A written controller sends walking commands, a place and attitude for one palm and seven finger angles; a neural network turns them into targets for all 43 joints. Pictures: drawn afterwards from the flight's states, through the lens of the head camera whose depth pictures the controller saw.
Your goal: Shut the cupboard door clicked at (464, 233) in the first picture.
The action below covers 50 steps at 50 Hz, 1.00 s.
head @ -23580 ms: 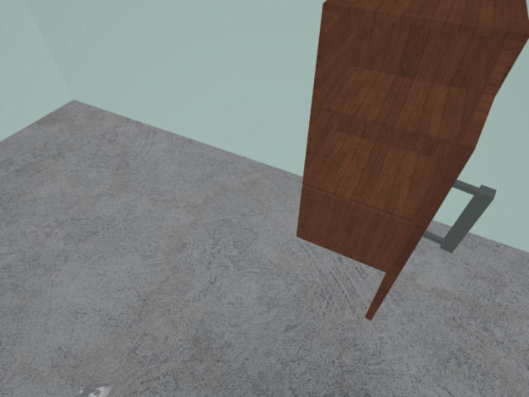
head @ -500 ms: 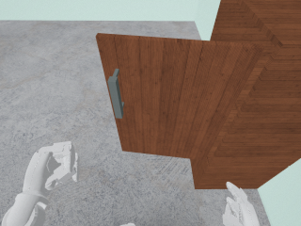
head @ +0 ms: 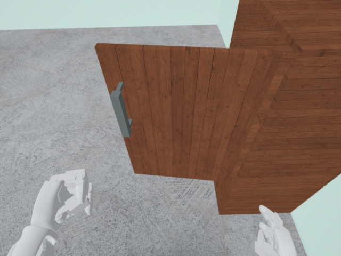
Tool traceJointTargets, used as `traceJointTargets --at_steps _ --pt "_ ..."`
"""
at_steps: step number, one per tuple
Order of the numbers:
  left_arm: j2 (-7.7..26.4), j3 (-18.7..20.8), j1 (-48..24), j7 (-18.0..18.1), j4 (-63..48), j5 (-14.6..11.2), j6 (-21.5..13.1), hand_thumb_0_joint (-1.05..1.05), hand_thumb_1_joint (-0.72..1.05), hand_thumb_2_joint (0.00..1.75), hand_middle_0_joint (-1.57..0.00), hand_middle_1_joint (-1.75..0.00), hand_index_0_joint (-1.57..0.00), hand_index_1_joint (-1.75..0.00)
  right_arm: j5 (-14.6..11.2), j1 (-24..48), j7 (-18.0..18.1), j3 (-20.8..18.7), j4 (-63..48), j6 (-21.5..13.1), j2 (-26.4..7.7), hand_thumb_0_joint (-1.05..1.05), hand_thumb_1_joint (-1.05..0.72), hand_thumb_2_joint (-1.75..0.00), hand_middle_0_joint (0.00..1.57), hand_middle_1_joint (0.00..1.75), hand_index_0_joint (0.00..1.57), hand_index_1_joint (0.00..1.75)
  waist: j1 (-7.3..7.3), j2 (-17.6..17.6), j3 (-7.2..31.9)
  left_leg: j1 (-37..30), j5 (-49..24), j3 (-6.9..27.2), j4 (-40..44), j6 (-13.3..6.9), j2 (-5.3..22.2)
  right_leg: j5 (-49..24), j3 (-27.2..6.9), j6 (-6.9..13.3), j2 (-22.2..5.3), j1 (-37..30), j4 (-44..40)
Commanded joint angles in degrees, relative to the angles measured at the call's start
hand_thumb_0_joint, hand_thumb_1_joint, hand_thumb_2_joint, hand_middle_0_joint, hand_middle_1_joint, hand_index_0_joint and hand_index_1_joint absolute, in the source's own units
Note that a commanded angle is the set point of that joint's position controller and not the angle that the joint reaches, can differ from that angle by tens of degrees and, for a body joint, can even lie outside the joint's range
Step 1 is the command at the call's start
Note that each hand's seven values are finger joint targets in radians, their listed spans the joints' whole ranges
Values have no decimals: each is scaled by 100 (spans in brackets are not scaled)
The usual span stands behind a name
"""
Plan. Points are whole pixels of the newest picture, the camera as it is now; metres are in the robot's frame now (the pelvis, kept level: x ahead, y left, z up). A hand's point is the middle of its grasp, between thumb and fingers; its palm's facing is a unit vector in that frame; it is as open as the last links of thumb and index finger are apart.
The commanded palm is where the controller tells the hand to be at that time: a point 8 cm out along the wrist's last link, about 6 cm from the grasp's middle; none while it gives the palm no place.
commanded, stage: bring the fist close to the handle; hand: left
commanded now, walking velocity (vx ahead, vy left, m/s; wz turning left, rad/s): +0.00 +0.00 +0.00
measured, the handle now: (123, 110) +0.47 +0.16 +0.08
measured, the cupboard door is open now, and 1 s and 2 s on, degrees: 82 82 75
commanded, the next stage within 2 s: push the door shut along its arc in 1.38 s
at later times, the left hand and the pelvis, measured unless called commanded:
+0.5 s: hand (104, 162) +0.30 +0.16 +0.08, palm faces -0.06 -1.00 -0.04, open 3.1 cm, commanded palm +0.28 +0.21 +0.08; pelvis +0.00 +0.00 +0.00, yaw -1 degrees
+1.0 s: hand (126, 142) +0.36 +0.13 +0.08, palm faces -0.08 -1.00 -0.02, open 3.1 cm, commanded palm +0.34 +0.18 +0.08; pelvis +0.00 +0.00 +0.00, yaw -1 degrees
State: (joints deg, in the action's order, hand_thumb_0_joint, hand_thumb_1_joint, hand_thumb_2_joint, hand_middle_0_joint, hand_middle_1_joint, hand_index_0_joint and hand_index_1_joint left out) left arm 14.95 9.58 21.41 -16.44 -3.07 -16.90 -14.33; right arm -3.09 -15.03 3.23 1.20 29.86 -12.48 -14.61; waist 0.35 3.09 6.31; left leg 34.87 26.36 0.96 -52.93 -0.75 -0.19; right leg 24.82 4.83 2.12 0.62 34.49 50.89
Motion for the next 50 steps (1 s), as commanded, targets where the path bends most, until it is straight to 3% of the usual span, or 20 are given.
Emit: traceJointTargets --at_steps 1,4,6,12,15,16,17,20,23,26,27,30,33,36,37,40,42,47,48,50 --pt "863 542 -870 151 -1359 -159 -562 0 90 90 -130 -150 -130 -150 35 368 81 -216 -898 -354 -653 0 -90 -90 20 30 20 30 48 -304 780 -144 -1232 66 691 -74 -37 -1102 -485 -162 -112 -785 -863" --pt "633 264 -1242 149 -1086 -79 -600 0 90 90 -130 -150 -130 -150 18 348 72 -217 -811 -379 -664 0 -90 -90 20 30 20 30 162 -136 670 -152 -1020 46 677 -77 -44 -855 -455 -178 -108 -493 -867" --pt "733 230 -1577 135 -855 -22 -542 0 90 90 -130 -150 -130 -150 17 317 91 -215 -730 -370 -712 0 -90 -90 20 30 20 30 228 -282 563 -59 -884 67 639 -90 -30 -617 -549 -183 -123 -434 -945" --pt "915 401 -2130 127 -480 38 -271 0 90 90 -130 -150 -130 -150 -1 335 111 -218 -723 -279 -713 0 -90 -90 20 30 20 30 133 -209 1048 -186 -1094 21 729 -94 -44 -846 -592 -187 -170 -792 -955" --pt "866 425 -2517 280 -475 31 -264 0 90 90 -130 -150 -130 -150 13 362 88 -202 -728 -260 -678 0 -90 -90 20 30 20 30 81 -146 1174 -323 -1260 48 825 -71 -46 -1130 -452 -167 -141 -859 -836" --pt "1002 557 -2515 343 -422 36 -260 0 90 90 -130 -150 -130 -150 24 372 91 -199 -727 -237 -688 0 -90 -90 20 30 20 30 21 -178 1177 -285 -1321 52 823 -64 -34 -1182 -470 -148 -140 -949 -831" --pt "777 398 -2576 380 -373 58 -267 0 90 90 -130 -150 -130 -150 27 357 70 -196 -728 -221 -649 0 -90 -90 20 30 20 30 60 -211 1218 -370 -1455 26 842 -67 -43 -1394 -435 -156 -133 -963 -798" --pt "630 246 -2673 475 -171 131 -274 0 90 90 -130 -150 -130 -150 26 283 9 -222 -676 -196 -668 0 -90 -90 20 30 20 30 68 -139 1205 -436 -1513 17 875 -35 -29 -1507 -361 -145 -119 -852 -753" --pt "495 113 -2510 488 117 217 -202 0 90 90 -130 -150 -130 -150 33 208 -32 -265 -693 -116 -702 0 -90 -90 20 30 20 30 77 -472 1122 -383 -1587 -3 889 -40 -18 -1657 -342 -164 -119 -880 -767" --pt "465 24 -2609 544 75 299 -155 0 90 90 -130 -150 -130 -150 36 190 -53 -279 -714 -45 -713 0 -90 -90 20 30 20 30 56 -358 1171 -491 -1782 6 888 -33 -5 -1837 -304 -131 -112 -899 -707" --pt "349 -116 -2841 570 27 334 -162 0 90 90 -130 -150 -130 -150 27 207 -62 -273 -714 -22 -691 0 -90 -90 20 30 20 30 125 -246 1145 -556 -1767 -1 899 -31 -1 -1813 -294 -136 -110 -802 -713" --pt "467 -51 -3633 781 -92 411 -276 0 90 90 -130 -150 -130 -150 49 216 -49 -276 -622 13 -680 0 -90 -90 20 30 20 30 208 -206 1154 -630 -1586 39 893 -26 16 -1579 -284 -129 -96 -624 -699" --pt "680 191 -3945 938 50 458 -402 0 90 90 -130 -150 -130 -150 75 222 -47 -263 -547 75 -662 0 -90 -90 20 30 20 30 162 -313 1380 -604 -1640 6 876 -34 6 -1668 -351 -127 -99 -820 -673" --pt "634 124 -4166 969 316 507 -469 0 90 90 -130 -150 -130 -150 78 204 -62 -263 -451 133 -647 0 -90 -90 20 30 20 30 157 -176 1519 -660 -1781 1 854 -18 13 -1781 -350 -100 -92 -856 -614" --pt "400 -66 -4165 937 465 510 -442 0 90 90 -130 -150 -130 -150 66 209 -82 -260 -456 150 -621 0 -90 -90 20 30 20 30 182 -130 1503 -709 -1801 -21 868 -14 7 -1833 -343 -105 -91 -833 -627" --pt "301 -191 -4350 862 877 507 -300 0 90 90 -130 -150 -130 -150 40 121 -105 -284 -396 225 -660 0 -90 -90 20 30 20 30 221 -56 1479 -740 -1811 -13 871 10 18 -1869 -327 -102 -89 -743 -671" --pt "209 -298 -4533 816 1181 528 -190 0 90 90 -130 -150 -130 -150 25 58 -108 -295 -380 299 -687 0 -90 -90 20 30 20 30 282 -318 1377 -693 -1837 6 881 -6 28 -1932 -320 -109 -83 -730 -712" --pt "317 -112 -5044 978 1424 540 -211 0 90 90 -130 -150 -130 -150 38 35 -116 -307 -380 416 -689 0 -90 -90 20 30 20 30 221 -373 1443 -696 -1807 1 924 8 24 -1904 -318 -99 -87 -771 -721" --pt "263 -168 -5354 1027 1411 548 -272 0 90 90 -130 -150 -130 -150 45 38 -123 -295 -370 430 -671 0 -90 -90 20 30 20 30 276 -429 1451 -712 -1823 1 919 3 21 -1940 -319 -111 -86 -756 -715" --pt "455 48 -5479 1139 1546 598 -404 0 90 90 -130 -150 -130 -150 63 18 -133 -303 -325 467 -659 0 -90 -90 20 30 20 30 207 -362 1577 -716 -1835 -30 900 4 21 -1944 -356 -102 -80 -799 -682"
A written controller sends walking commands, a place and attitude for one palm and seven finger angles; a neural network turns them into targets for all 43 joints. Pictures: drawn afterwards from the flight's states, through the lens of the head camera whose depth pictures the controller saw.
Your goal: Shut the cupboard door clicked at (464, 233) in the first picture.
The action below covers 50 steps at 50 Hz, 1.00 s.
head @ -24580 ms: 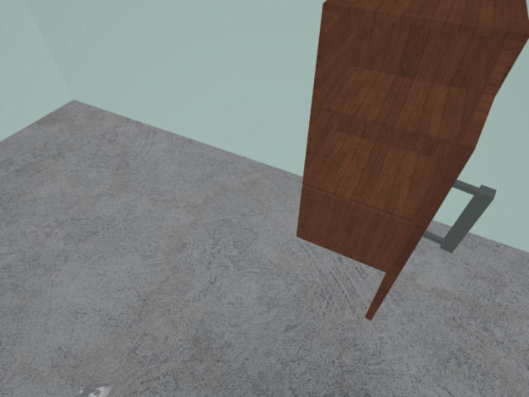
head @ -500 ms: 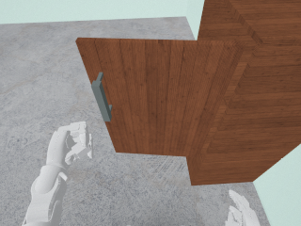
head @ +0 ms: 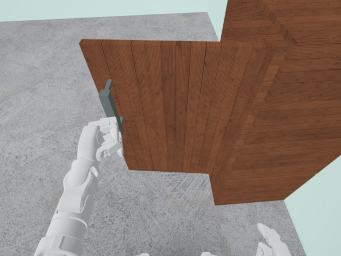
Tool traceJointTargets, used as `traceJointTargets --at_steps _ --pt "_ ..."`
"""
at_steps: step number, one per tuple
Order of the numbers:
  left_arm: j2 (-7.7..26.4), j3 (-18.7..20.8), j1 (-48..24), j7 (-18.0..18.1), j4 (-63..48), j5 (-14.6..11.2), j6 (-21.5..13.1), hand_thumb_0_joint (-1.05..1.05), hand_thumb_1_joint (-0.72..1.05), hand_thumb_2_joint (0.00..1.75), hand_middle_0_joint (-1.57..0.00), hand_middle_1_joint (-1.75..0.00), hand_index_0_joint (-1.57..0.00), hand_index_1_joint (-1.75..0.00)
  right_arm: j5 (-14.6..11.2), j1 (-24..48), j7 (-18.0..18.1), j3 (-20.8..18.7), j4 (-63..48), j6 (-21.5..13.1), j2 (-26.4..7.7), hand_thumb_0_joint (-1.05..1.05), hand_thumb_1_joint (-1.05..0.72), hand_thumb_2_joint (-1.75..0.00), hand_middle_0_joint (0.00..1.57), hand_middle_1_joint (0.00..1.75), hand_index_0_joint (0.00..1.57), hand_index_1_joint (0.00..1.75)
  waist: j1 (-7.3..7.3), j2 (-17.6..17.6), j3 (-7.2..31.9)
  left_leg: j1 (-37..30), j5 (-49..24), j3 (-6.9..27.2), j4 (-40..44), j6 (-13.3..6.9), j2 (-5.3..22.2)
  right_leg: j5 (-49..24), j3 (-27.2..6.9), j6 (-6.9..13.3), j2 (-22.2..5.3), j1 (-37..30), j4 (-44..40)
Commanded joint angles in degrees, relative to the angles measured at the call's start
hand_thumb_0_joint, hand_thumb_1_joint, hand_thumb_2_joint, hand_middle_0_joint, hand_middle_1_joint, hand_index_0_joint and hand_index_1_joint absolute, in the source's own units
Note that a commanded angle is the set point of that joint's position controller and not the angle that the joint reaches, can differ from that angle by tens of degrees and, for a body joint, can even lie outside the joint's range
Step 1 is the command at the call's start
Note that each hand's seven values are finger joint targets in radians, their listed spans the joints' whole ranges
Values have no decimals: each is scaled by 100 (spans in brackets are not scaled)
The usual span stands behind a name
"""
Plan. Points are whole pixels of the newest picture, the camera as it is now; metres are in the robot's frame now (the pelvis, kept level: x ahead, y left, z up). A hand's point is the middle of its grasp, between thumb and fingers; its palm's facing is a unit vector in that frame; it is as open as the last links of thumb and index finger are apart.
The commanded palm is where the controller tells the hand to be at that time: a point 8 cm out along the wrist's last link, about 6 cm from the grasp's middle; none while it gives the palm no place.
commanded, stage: bring the fist close to the handle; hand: left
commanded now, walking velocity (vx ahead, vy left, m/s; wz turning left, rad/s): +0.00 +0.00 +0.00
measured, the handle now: (114, 109) +0.46 +0.16 +0.07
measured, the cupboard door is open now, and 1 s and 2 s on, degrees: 82 75 63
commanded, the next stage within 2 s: push the door shut along its arc in 0.38 s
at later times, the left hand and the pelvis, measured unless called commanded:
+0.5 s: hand (115, 141) +0.36 +0.14 +0.07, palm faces -0.04 -1.00 -0.03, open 3.1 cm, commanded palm +0.34 +0.19 +0.08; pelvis -0.01 -0.01 +0.00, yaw +0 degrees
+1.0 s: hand (120, 118) +0.43 +0.14 +0.08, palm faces -0.16 -0.99 -0.03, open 3.0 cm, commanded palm +0.41 +0.18 +0.08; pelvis -0.01 +0.00 -0.01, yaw +0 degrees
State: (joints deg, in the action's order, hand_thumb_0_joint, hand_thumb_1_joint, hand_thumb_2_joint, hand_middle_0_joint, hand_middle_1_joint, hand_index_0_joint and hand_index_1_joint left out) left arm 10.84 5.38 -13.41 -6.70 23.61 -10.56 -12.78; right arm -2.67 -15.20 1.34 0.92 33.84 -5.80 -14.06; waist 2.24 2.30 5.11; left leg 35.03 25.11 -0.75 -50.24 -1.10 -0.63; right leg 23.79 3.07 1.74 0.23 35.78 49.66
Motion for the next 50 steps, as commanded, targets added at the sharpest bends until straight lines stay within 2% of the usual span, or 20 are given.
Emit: traceJointTargets --at_steps 1,4,6,7,9,10,17,20,22,25,28,31,33,36,39,41,42,46,47,50 --pt "1119 678 -1911 206 -1104 -9 -623 0 90 90 -130 -150 -130 -150 50 11 57 -290 -711 -172 -738 0 -90 -90 20 30 20 30 -44 -405 1813 -664 -1739 124 613 26 56 -1921 -223 -72 -49 -1107 -555" --pt "963 586 -1662 192 -1224 28 -796 0 90 90 -130 -150 -130 -150 51 57 0 -280 -797 -118 -667 0 -90 -90 20 30 20 30 -135 -102 2065 -739 -1958 34 650 30 30 -2219 -268 -56 -59 -1334 -509" --pt "1227 853 -1297 139 -836 13 -760 0 90 90 -130 -150 -130 -150 46 -15 -9 -293 -761 -52 -718 0 -90 -90 20 30 20 30 -177 -336 1864 -535 -1880 13 673 24 36 -2241 -293 -65 -46 -1437 -583" --pt "1120 737 -1362 84 -760 0 -744 0 90 90 -130 -150 -130 -150 22 -6 -14 -290 -765 -20 -710 0 -90 -90 20 30 20 30 -75 -388 1710 -461 -1738 -21 692 13 33 -2167 -318 -92 -53 -1368 -650" --pt "1107 702 -1520 -30 -604 -55 -724 0 90 90 -130 -150 -130 -150 -6 -8 -1 -303 -739 15 -735 0 -90 -90 20 30 20 30 -9 -486 1487 -331 -1391 -43 725 6 28 -1837 -380 -123 -59 -1264 -788" --pt "1043 607 -1693 -85 -637 -86 -722 0 90 90 -130 -150 -130 -150 -18 19 9 -298 -745 19 -738 0 -90 -90 20 30 20 30 41 -348 1380 -338 -1319 -55 729 -4 18 -1776 -408 -123 -67 -1203 -840" --pt "994 550 -1862 -293 -1036 -266 -1000 0 90 90 -130 -150 -130 -150 -34 0 80 -354 -684 -79 -727 0 -90 -90 20 30 20 30 56 -212 1855 -708 -1546 -3 672 -22 26 -1963 -391 -111 -44 -1294 -798" --pt "960 458 -2068 -261 -674 -185 -996 0 90 90 -130 -150 -130 -150 -38 10 81 -324 -604 -74 -738 0 -90 -90 20 30 20 30 117 -268 1485 -519 -1219 26 714 -13 19 -1558 -377 -120 -54 -1025 -835" --pt "1149 601 -2141 -209 -436 -120 -937 0 90 90 -130 -150 -130 -150 -37 11 86 -319 -577 -37 -762 0 -90 -90 20 30 20 30 110 -249 1363 -454 -1105 37 729 -19 18 -1382 -396 -117 -64 -946 -857" --pt "1155 650 -2060 -181 -449 -108 -897 0 90 90 -130 -150 -130 -150 -29 45 63 -317 -664 -13 -753 0 -90 -90 20 30 20 30 23 -221 1565 -520 -1160 17 772 -17 2 -1428 -393 -103 -67 -1090 -848" --pt "1421 791 -2495 -247 -411 -118 -937 0 90 90 -130 -150 -130 -150 -26 29 84 -300 -642 23 -765 0 -90 -90 20 30 20 30 80 -309 1732 -477 -1287 12 719 -26 4 -1680 -446 -120 -75 -1273 -801" --pt "1460 720 -3000 -364 -241 -116 -1027 0 90 90 -130 -150 -130 -150 -30 -11 114 -286 -574 28 -766 0 -90 -90 20 30 20 30 194 -273 1742 -495 -1265 33 649 -38 19 -1669 -452 -122 -51 -1140 -758" --pt "1263 508 -3406 -473 59 -126 -1040 0 90 90 -130 -150 -130 -150 -52 -32 116 -268 -508 23 -757 0 -90 -90 20 30 20 30 295 -178 1577 -515 -1163 67 657 -21 26 -1521 -394 -103 -33 -887 -749" --pt "1383 609 -3424 -634 642 -136 -959 0 90 90 -130 -150 -130 -150 -50 -160 115 -296 -452 46 -829 0 -90 -90 20 30 20 30 285 -229 1612 -493 -1203 97 610 -25 22 -1532 -371 -80 -18 -812 -733" --pt "1314 512 -3927 -782 1067 -137 -859 0 90 90 -130 -150 -130 -150 -55 -256 102 -285 -395 95 -843 0 -90 -90 20 30 20 30 393 -313 1672 -383 -1224 109 560 -26 4 -1603 -366 -99 -41 -726 -694" --pt "1447 609 -4155 -850 1325 -126 -866 0 90 90 -130 -150 -130 -150 -45 -339 114 -294 -361 129 -880 0 -90 -90 20 30 20 30 393 -309 1705 -343 -1220 131 532 -35 5 -1549 -350 -84 -18 -651 -659" --pt "1413 539 -4410 -885 1362 -105 -886 0 90 90 -130 -150 -130 -150 -42 -384 107 -293 -350 140 -876 0 -90 -90 20 30 20 30 458 -335 1799 -380 -1275 149 505 -40 9 -1604 -333 -87 -19 -615 -615" --pt "1536 632 -4760 -989 1629 -76 -1002 0 90 90 -130 -150 -130 -150 -15 -548 78 -328 -294 167 -908 0 -90 -90 20 30 20 30 426 -101 2155 -546 -1584 196 399 -35 10 -1781 -311 -41 6 -518 -472" --pt "1364 451 -4825 -1039 1684 -61 -1010 0 90 90 -130 -150 -130 -150 -22 -558 62 -321 -299 174 -894 0 -90 -90 20 30 20 30 480 3 2207 -637 -1653 197 387 -26 14 -1805 -287 -38 6 -426 -453" --pt "1433 507 -5099 -1097 1832 -59 -1062 0 90 90 -130 -150 -130 -150 4 -670 46 -340 -238 215 -923 0 -90 -90 20 30 20 30 520 0 2333 -692 -1773 234 331 -18 33 -1823 -257 -31 24 -309 -404"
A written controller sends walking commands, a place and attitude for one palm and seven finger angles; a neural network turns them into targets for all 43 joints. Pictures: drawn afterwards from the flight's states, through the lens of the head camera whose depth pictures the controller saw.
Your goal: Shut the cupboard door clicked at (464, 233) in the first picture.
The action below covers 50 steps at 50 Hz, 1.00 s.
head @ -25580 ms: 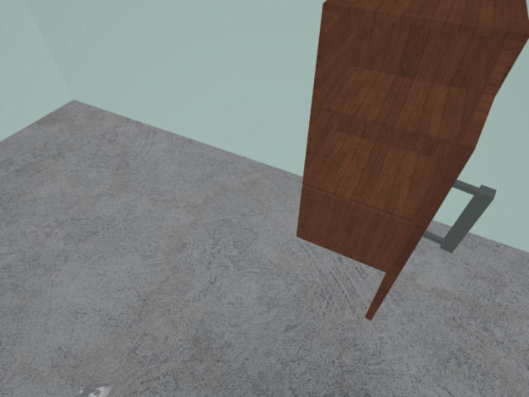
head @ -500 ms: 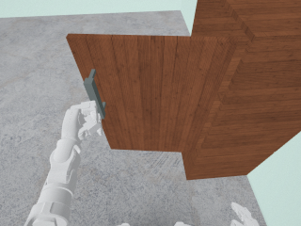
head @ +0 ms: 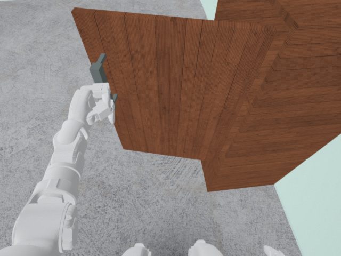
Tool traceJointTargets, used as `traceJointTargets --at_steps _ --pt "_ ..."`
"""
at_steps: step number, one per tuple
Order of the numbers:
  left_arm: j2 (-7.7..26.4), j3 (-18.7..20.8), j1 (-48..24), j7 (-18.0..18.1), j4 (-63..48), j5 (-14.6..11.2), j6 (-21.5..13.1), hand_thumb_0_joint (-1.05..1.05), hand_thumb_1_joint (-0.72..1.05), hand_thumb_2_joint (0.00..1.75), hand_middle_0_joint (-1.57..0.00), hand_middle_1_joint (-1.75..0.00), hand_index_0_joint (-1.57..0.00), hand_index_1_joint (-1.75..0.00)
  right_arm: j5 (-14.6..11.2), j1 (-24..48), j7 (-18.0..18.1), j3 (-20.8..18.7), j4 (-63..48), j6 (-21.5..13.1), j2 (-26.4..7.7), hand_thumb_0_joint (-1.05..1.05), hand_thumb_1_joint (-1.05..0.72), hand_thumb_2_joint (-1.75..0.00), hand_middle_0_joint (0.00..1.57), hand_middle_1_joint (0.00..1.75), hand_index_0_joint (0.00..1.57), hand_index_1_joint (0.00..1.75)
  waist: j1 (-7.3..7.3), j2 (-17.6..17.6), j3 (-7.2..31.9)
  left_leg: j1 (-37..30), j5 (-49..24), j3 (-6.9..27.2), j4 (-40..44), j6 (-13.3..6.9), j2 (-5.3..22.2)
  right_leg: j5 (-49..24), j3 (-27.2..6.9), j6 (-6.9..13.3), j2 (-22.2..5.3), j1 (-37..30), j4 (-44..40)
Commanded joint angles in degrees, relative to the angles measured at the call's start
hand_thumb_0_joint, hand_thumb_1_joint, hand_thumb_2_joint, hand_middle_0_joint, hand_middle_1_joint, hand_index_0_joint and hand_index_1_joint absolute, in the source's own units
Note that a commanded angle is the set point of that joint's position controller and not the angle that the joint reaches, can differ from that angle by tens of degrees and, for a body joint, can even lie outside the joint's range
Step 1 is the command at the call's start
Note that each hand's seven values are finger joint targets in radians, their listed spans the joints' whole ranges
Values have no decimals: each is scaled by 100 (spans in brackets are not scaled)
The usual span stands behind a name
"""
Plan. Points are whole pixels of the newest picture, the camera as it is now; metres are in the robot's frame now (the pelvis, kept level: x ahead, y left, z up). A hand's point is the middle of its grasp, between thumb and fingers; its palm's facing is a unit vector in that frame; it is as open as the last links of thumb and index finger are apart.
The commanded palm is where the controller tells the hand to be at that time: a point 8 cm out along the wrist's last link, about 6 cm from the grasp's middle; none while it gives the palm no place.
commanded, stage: push the door shut along its arc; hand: left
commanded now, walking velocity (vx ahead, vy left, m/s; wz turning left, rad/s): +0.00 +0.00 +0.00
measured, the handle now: (107, 85) +0.52 +0.16 +0.08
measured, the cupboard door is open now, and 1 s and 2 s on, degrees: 75 63 52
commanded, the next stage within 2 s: pull the fist back off the door in 1.36 s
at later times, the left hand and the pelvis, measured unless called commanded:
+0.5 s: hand (122, 92) +0.49 +0.11 +0.08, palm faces -0.29 -0.96 -0.02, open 3.1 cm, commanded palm +0.49 +0.16 +0.08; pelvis +0.00 +0.01 -0.01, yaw -1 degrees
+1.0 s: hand (146, 76) +0.54 +0.06 +0.09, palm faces -0.40 -0.92 -0.01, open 3.1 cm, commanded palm +0.55 +0.11 +0.08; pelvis +0.00 +0.00 -0.03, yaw -2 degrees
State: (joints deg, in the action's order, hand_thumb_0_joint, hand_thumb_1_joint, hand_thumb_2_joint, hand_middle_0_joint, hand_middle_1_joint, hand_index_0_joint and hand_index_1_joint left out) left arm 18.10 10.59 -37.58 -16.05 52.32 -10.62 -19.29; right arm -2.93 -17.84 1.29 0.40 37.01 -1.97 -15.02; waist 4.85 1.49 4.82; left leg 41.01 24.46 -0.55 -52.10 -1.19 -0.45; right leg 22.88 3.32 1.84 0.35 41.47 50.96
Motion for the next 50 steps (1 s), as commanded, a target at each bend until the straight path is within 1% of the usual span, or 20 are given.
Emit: traceJointTargets --at_steps 1,4,6,7,10,12,15,17,21,23,24,28,32,34,37,40,41,44,47,50 --pt "916 175 -2687 -155 -844 -43 -405 0 90 90 -130 -150 -130 -150 37 -467 60 -299 -522 -144 -860 0 -90 -90 20 30 20 30 255 -37 2282 -1230 -1690 230 507 -23 29 -1712 -275 -40 27 -855 -534" --pt "986 241 -2991 -163 -639 -46 -414 0 90 90 -130 -150 -130 -150 45 -515 53 -274 -521 -105 -861 0 -90 -90 20 30 20 30 300 -88 2218 -1030 -1501 198 541 -35 14 -1597 -303 -58 32 -865 -559" --pt "1501 660 -3147 -120 -538 -4 -456 0 90 90 -130 -150 -130 -150 71 -605 81 -273 -491 -78 -911 0 -90 -90 20 30 20 30 254 -123 2257 -883 -1498 193 520 -56 10 -1645 -342 -57 36 -988 -535" --pt "1566 666 -3219 -127 -597 54 -498 0 90 90 -130 -150 -130 -150 75 -649 73 -270 -522 -70 -902 0 -90 -90 20 30 20 30 275 -149 2398 -892 -1595 192 515 -66 6 -1761 -356 -64 40 -1074 -499" --pt "1352 444 -3256 -256 -569 118 -573 0 90 90 -130 -150 -130 -150 87 -674 38 -274 -541 -61 -870 0 -90 -90 20 30 20 30 303 161 2560 -1098 -1731 184 450 -48 20 -1814 -355 -51 48 -916 -462" --pt "1423 440 -3445 -346 -362 136 -552 0 90 90 -130 -150 -130 -150 94 -743 40 -263 -497 -27 -905 0 -90 -90 20 30 20 30 373 272 2451 -1128 -1766 218 408 -43 42 -1758 -318 -35 73 -714 -442" --pt "1489 465 -3853 -435 -65 100 -482 0 90 90 -130 -150 -130 -150 86 -842 52 -268 -438 -22 -960 0 -90 -90 20 30 20 30 531 26 2243 -925 -1402 259 412 -63 61 -1415 -309 -52 94 -519 -504" --pt "1380 317 -4169 -492 -137 113 -486 0 90 90 -130 -150 -130 -150 95 -883 66 -271 -410 -34 -969 0 -90 -90 20 30 20 30 608 280 2410 -1179 -1593 307 351 -66 70 -1476 -284 -34 106 -312 -450" --pt "1328 243 -4530 -576 217 125 -407 0 90 90 -130 -150 -130 -150 114 -1026 76 -271 -299 -53 -1017 0 -90 -90 20 30 20 30 762 270 2336 -1184 -1561 399 237 -83 95 -1293 -235 -19 124 107 -399" --pt "1130 65 -4723 -618 186 147 -384 0 90 90 -130 -150 -130 -150 145 -1041 53 -276 -288 -84 -1011 0 -90 -90 20 30 20 30 800 385 2570 -1338 -1610 438 188 -69 99 -1264 -220 -22 128 231 -356" --pt "1352 224 -4776 -605 216 161 -388 0 90 90 -130 -150 -130 -150 155 -1088 59 -281 -253 -84 -1039 0 -90 -90 20 30 20 30 781 384 2562 -1319 -1654 473 161 -60 115 -1262 -213 -8 123 260 -336" --pt "1407 294 -4839 -666 221 190 -317 0 90 90 -130 -150 -130 -150 191 -1180 35 -283 -282 -80 -1044 0 -90 -90 20 30 20 30 754 492 2983 -1489 -2065 502 48 -59 113 -1523 -194 -1 137 244 -212" --pt "1642 421 -5103 -616 491 285 -177 0 90 90 -130 -150 -130 -150 195 -1274 30 -256 -264 -27 -1070 0 -90 -90 20 30 20 30 857 382 2705 -1154 -1926 486 -24 -88 121 -1467 -193 -16 170 343 -186" --pt "1771 543 -5172 -573 461 321 -151 0 90 90 -130 -150 -130 -150 216 -1335 19 -266 -300 -27 -1069 0 -90 -90 20 30 20 30 840 342 2820 -1091 -1924 479 -42 -98 113 -1519 -217 -15 170 231 -168" --pt "1672 433 -5312 -580 465 363 -148 0 90 90 -130 -150 -130 -150 230 -1359 -2 -250 -319 -14 -1064 0 -90 -90 20 30 20 30 860 557 2954 -1240 -2121 484 -125 -83 117 -1614 -209 -13 187 369 -111" --pt "1687 381 -5530 -599 696 409 -57 0 90 90 -130 -150 -130 -150 246 -1414 -2 -247 -292 -5 -1052 0 -90 -90 20 30 20 30 998 340 2750 -837 -1807 433 -181 -132 96 -1511 -242 -39 204 309 -138" --pt "1807 539 -5465 -600 866 375 -20 0 90 90 -130 -150 -130 -150 243 -1469 14 -231 -310 9 -1085 0 -90 -90 20 30 20 30 960 299 2740 -786 -1873 437 -200 -137 77 -1569 -208 -7 222 272 -92" --pt "2137 693 -5748 -654 822 460 34 0 90 90 -130 -150 -130 -150 267 -1541 27 -232 -318 5 -1107 0 -90 -90 20 30 20 30 1005 297 2974 -532 -1844 363 -312 -162 69 -1721 -308 -39 211 78 -59" --pt "2130 644 -5890 -728 797 493 16 0 90 90 -130 -150 -130 -150 285 -1576 33 -224 -304 -6 -1107 0 -90 -90 20 30 20 30 1005 533 3201 -686 -2029 388 -406 -144 79 -1831 -294 -26 227 193 24" --pt "2188 617 -5981 -802 943 525 100 0 90 90 -130 -150 -130 -150 298 -1612 43 -224 -296 -8 -1099 0 -90 -90 20 30 20 30 1085 363 3120 -326 -1847 311 -486 -177 61 -1862 -343 -45 247 33 9"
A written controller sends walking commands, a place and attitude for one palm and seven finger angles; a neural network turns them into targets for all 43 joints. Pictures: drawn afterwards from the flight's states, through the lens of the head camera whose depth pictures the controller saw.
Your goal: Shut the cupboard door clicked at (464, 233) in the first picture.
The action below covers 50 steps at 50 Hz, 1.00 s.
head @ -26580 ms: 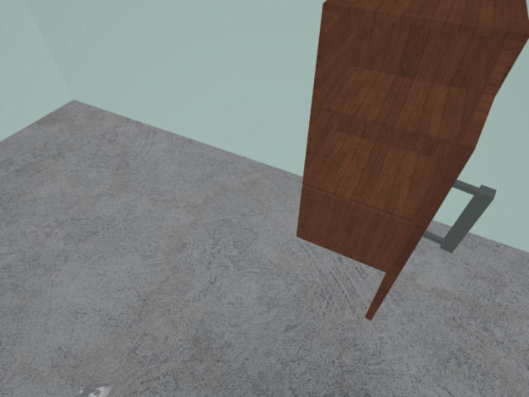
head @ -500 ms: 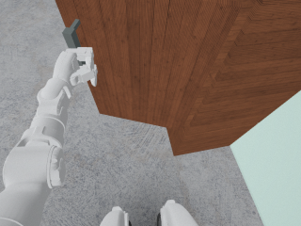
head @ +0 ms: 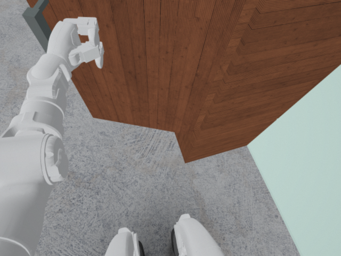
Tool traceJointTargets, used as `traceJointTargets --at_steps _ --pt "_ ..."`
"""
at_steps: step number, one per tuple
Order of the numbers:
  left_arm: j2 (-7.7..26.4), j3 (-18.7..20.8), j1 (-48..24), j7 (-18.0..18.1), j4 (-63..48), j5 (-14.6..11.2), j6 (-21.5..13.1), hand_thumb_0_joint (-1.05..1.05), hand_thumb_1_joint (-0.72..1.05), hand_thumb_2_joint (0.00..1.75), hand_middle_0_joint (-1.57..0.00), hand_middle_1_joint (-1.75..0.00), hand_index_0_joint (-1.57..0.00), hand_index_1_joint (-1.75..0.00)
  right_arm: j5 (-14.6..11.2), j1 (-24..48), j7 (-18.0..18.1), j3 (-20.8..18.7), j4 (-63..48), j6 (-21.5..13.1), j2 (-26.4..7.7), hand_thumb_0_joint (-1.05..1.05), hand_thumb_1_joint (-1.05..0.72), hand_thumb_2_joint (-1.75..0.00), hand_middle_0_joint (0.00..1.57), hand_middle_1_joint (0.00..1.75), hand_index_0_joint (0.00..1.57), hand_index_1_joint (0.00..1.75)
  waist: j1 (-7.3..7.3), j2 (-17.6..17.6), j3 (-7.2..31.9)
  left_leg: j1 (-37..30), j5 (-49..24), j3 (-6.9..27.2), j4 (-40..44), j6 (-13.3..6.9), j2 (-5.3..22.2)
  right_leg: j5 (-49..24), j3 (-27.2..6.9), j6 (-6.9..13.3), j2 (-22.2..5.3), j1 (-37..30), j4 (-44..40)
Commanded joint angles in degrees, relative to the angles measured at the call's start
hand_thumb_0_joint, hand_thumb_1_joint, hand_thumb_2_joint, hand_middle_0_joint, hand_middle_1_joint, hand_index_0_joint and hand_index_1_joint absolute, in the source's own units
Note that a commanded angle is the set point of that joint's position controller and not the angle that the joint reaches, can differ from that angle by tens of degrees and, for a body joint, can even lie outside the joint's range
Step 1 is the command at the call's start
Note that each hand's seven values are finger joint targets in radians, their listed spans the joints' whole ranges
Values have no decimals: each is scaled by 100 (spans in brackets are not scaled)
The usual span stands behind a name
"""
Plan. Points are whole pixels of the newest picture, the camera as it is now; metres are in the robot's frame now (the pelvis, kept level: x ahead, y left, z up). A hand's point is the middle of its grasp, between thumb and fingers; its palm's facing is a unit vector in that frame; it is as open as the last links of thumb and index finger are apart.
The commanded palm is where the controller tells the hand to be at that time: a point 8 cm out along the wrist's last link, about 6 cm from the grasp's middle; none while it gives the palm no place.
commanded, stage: push the door shut along its arc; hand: left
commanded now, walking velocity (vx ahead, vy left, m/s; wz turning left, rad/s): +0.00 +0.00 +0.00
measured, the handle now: (54, 39) +0.59 +0.16 +0.10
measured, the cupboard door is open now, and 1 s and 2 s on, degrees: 63 52 52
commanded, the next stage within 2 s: pull the fist back off the door in 0.36 s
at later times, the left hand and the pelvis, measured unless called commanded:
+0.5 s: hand (108, 35) +0.58 +0.05 +0.11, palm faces -0.41 -0.91 +0.02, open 3.3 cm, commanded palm +0.59 +0.08 +0.11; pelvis +0.00 +0.00 -0.02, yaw +0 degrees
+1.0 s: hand (108, 39) +0.56 +0.05 +0.12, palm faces +0.03 -1.00 -0.02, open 3.1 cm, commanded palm +0.51 +0.09 +0.11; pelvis +0.02 -0.01 +0.01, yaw +0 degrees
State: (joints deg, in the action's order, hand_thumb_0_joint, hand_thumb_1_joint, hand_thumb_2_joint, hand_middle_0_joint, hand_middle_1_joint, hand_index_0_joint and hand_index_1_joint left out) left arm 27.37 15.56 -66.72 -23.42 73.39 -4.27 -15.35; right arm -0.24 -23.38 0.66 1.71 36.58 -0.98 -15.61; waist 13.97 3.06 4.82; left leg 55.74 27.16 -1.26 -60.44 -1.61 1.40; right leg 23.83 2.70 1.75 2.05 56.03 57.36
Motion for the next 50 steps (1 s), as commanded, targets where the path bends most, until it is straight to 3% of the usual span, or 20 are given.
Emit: traceJointTargets --at_steps 1,5,7,9,11,15,21,23,24,25,28,30,32,34,37,39,43,44,47,50 --pt "1152 49 -3191 -100 -1125 -154 -285 0 90 90 -130 -150 -130 -150 4 -1097 129 -351 -241 -111 -1024 0 -90 -90 20 30 20 30 223 201 3117 -1827 -2176 389 314 -147 -137 -2017 -251 -17 91 -1383 -598" --pt "1177 -113 -3682 -153 -865 -57 -123 0 90 90 -130 -150 -130 -150 12 -1161 169 -346 -88 -137 -1067 0 -90 -90 20 30 20 30 453 169 2858 -1540 -1803 386 199 -175 -102 -1638 -283 -62 93 -1053 -661" --pt "1102 -183 -4041 -184 -933 -73 -122 0 90 90 -130 -150 -130 -150 39 -1185 184 -344 -22 -190 -1076 0 -90 -90 20 30 20 30 512 417 3077 -1734 -1909 414 107 -171 -100 -1649 -267 -50 99 -879 -598" --pt "1234 -129 -4028 -236 -901 -58 -95 0 90 90 -130 -150 -130 -150 61 -1221 185 -337 -4 -213 -1092 0 -90 -90 20 30 20 30 476 539 3233 -1755 -2020 425 58 -161 -99 -1702 -251 -14 103 -887 -542" --pt "1052 -219 -4155 -267 -887 -90 -84 0 90 90 -130 -150 -130 -150 73 -1219 191 -327 22 -242 -1067 0 -90 -90 20 30 20 30 524 756 3343 -1928 -2210 425 -27 -171 -120 -1800 -194 16 128 -715 -461" --pt "1170 -260 -4430 -290 -728 18 29 0 90 90 -130 -150 -130 -150 93 -1246 189 -318 116 -256 -1091 0 -90 -90 20 30 20 30 607 727 3311 -1672 -2046 440 -117 -163 -97 -1693 -208 3 128 -673 -424" --pt "802 -493 -4923 -237 -849 46 65 0 90 90 -130 -150 -130 -150 138 -1300 178 -329 218 -315 -1086 0 -90 -90 20 30 20 30 747 1088 3516 -2145 -2383 537 -224 -171 -85 -1685 -59 43 175 -137 -275" --pt "805 -495 -4815 -261 -654 93 136 0 90 90 -130 -150 -130 -150 155 -1275 166 -344 256 -315 -1092 0 -90 -90 20 30 20 30 746 929 3559 -2110 -2392 533 -277 -158 -83 -1729 -59 33 181 -175 -278" --pt "1227 883 -4568 905 -609 -334 314 0 90 90 -130 -150 -130 -150 198 -1647 75 -243 26 -328 -938 0 -90 -90 20 30 20 30 413 990 3535 -1609 -2206 603 -138 -74 29 -1629 -142 -2 104 -462 -389" --pt "803 555 -4320 1474 -480 -184 401 0 90 90 -130 -150 -130 -150 239 -1601 -49 -216 -40 -343 -905 0 -90 -90 20 30 20 30 455 912 3446 -1427 -2060 603 -36 -38 24 -1542 -143 -42 88 -526 -374" --pt "370 686 -3798 2543 -860 2 213 0 90 90 -130 -150 -130 -150 410 -1723 -308 -334 -142 -273 -905 0 -90 -90 20 30 20 30 315 628 3678 -1687 -2456 639 22 11 31 -1829 -60 -107 45 -600 -303" --pt "90 488 -3870 3319 -1471 445 -243 0 90 90 -130 -150 -130 -150 569 -1731 -496 -375 -167 -262 -827 0 -90 -90 20 30 20 30 253 787 3807 -1828 -2680 566 -48 44 10 -2048 -69 -124 44 -559 -264" --pt "-88 104 -3785 3619 -1923 929 -717 0 90 90 -130 -150 -130 -150 633 -1788 -652 -463 -106 -234 -827 0 -90 -90 20 30 20 30 222 940 4130 -2282 -3112 611 -66 91 27 -2272 -44 -105 64 -526 -183" --pt "-32 33 -3534 3558 -1841 1078 -886 0 90 90 -130 -150 -130 -150 600 -1803 -710 -538 -48 -151 -871 0 -90 -90 20 30 20 30 216 721 4132 -2280 -2972 512 42 66 -20 -2410 -96 -100 72 -945 -338" --pt "138 90 -3510 3243 -1373 962 -675 0 90 90 -130 -150 -130 -150 463 -1822 -616 -548 -47 25 -906 0 -90 -90 20 30 20 30 322 138 3731 -1684 -2270 349 332 -31 -129 -2439 -221 -158 58 -1696 -643" --pt "433 386 -3364 3146 -1268 794 -533 0 90 90 -130 -150 -130 -150 391 -1751 -531 -517 -129 103 -889 0 -90 -90 20 30 20 30 173 74 3629 -1474 -1965 275 524 -41 -180 -2366 -284 -152 48 -2108 -789" --pt "160 463 -2987 3143 -1604 433 -851 0 90 90 -130 -150 -130 -150 375 -1560 -470 -477 -209 40 -784 0 -90 -90 20 30 20 30 -2 144 3459 -1800 -2173 234 686 -20 -180 -2527 -262 -141 55 -2185 -877" --pt "175 514 -2687 3145 -1565 431 -980 0 90 90 -130 -150 -130 -150 381 -1530 -476 -484 -211 22 -779 0 -90 -90 20 30 20 30 -67 36 3365 -1772 -2185 224 701 -12 -169 -2531 -256 -138 52 -2201 -867" --pt "-328 144 -1842 3076 -1490 528 -1237 0 90 90 -130 -150 -130 -150 369 -1435 -534 -518 -223 2 -739 0 -90 -90 20 30 20 30 -178 4 3094 -1771 -2327 131 736 -9 -195 -2761 -270 -124 37 -2220 -862" --pt "-850 -318 -1196 2955 -1121 609 -1044 0 90 90 -130 -150 -130 -150 318 -1390 -580 -580 -204 113 -759 0 -90 -90 20 30 20 30 -162 -188 2570 -1715 -2088 84 865 -1 -193 -2553 -232 -115 27 -2107 -1003"
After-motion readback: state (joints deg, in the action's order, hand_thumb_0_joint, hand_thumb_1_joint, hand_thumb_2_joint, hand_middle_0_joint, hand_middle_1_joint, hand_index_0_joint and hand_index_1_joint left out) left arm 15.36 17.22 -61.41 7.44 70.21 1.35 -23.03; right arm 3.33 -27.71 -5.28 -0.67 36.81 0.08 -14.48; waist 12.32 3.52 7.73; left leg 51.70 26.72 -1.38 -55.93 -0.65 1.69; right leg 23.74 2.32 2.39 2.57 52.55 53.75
